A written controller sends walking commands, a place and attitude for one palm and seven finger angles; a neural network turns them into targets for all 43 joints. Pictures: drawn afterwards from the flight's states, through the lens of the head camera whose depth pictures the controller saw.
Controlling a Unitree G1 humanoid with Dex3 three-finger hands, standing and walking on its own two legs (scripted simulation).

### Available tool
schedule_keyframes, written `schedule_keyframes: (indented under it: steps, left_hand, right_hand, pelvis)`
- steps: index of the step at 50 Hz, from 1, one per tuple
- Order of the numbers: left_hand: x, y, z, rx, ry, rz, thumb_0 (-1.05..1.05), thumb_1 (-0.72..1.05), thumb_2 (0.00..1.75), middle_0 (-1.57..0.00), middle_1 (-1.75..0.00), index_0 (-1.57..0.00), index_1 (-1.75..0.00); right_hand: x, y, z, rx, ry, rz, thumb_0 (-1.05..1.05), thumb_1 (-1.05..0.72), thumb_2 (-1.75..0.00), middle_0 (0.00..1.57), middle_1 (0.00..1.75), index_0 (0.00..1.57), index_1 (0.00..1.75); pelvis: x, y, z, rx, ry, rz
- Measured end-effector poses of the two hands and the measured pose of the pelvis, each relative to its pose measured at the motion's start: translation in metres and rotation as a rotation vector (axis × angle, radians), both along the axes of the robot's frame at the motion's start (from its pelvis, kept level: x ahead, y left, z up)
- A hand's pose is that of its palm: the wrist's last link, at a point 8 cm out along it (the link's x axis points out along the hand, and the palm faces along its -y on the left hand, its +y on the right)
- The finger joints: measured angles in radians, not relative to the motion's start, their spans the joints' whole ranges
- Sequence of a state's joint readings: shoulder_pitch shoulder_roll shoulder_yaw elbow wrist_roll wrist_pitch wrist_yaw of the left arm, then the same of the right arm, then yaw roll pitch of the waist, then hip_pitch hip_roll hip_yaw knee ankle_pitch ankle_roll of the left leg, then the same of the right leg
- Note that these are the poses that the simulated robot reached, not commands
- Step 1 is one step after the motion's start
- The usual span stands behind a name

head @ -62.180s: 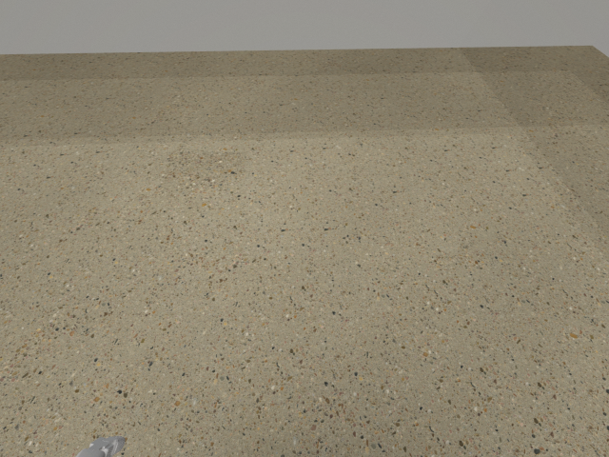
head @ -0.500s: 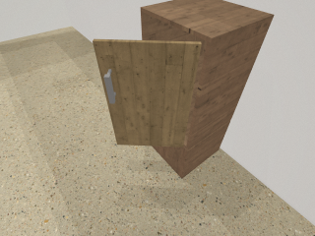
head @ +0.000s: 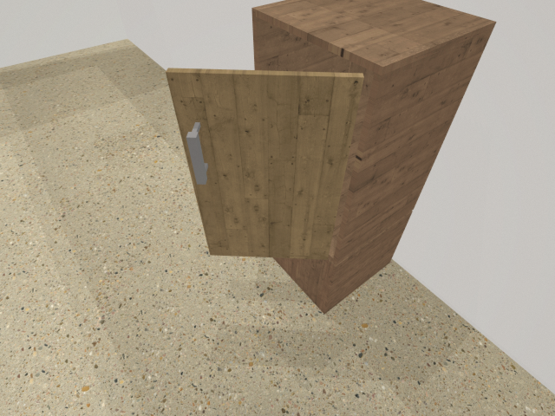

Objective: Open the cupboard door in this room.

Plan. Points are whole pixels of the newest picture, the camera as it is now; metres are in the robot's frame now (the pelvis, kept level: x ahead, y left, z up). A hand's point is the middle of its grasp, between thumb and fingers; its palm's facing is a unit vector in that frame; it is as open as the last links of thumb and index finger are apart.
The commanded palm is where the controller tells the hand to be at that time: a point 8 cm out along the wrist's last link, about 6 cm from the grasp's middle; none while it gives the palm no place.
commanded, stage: look again from close up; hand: left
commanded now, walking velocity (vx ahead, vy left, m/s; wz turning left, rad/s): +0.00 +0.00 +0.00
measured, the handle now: (199, 153) +0.62 +0.21 +0.02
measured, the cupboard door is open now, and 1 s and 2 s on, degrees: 50 50 50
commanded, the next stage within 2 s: shuffle to correct the standing spot in 0.46 s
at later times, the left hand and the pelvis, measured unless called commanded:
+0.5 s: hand out of the picture +0.00 +0.16 -0.17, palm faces +0.03 -0.98 -0.18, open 7.4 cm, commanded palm none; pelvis +0.01 +0.00 +0.00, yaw +0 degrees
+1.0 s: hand out of the picture +0.02 +0.16 -0.19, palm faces +0.06 -0.99 -0.11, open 7.4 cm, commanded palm none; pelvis +0.08 +0.02 -0.01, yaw -1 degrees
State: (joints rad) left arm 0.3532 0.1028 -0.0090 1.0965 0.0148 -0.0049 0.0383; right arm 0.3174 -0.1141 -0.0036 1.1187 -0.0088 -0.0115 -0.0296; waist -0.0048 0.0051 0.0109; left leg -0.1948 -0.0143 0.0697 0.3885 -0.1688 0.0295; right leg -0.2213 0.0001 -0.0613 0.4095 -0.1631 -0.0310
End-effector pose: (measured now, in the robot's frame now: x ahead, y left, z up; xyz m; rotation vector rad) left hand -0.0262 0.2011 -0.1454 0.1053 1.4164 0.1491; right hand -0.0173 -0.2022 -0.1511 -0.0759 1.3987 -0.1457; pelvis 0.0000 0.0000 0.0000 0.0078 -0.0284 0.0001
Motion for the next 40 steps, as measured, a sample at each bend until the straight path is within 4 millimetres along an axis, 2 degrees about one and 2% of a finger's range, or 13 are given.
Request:
schedule_keyframes:
  steps: [13,31,40]
  left_hand:
    - [0.007,0.004,0.002,0.009,0.003,-0.006,0.00,0.90,0.90,-0.20,-0.30,-0.20,-0.30]
    - [0.025,0.002,0.003,0.015,-0.010,-0.017,0.01,0.91,0.90,-0.20,-0.30,-0.20,-0.30]
    - [0.024,0.000,-0.005,-0.008,0.014,0.023,0.00,0.90,0.90,-0.20,-0.30,-0.20,-0.30]
  right_hand:
    - [0.000,-0.007,0.001,-0.016,0.016,-0.002,0.01,-0.91,-0.89,0.20,0.30,0.20,0.29]
    - [0.003,-0.006,0.001,-0.005,0.034,-0.003,0.01,-0.91,-0.89,0.20,0.30,0.20,0.29]
    - [0.007,-0.009,-0.002,-0.015,0.067,-0.005,0.01,-0.91,-0.89,0.20,0.30,0.20,0.29]
  pelvis:
    - [0.006,0.000,0.001,0.001,0.005,-0.004]
    - [0.015,-0.004,0.001,0.001,0.006,-0.008]
    - [0.035,-0.004,-0.005,-0.006,0.017,-0.011]
